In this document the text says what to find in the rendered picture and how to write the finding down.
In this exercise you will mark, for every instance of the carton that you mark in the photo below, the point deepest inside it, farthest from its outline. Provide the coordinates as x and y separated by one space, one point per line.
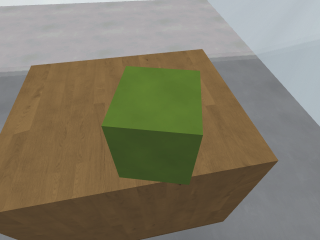
154 125

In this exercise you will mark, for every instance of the pedestal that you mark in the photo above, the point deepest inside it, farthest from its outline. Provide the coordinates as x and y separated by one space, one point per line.
58 179

